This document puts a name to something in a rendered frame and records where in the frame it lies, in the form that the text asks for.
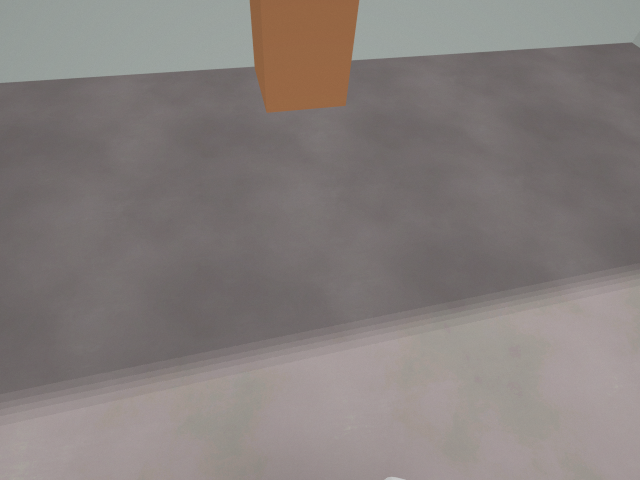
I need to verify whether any cabinet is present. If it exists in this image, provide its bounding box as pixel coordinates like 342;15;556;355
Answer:
250;0;359;113

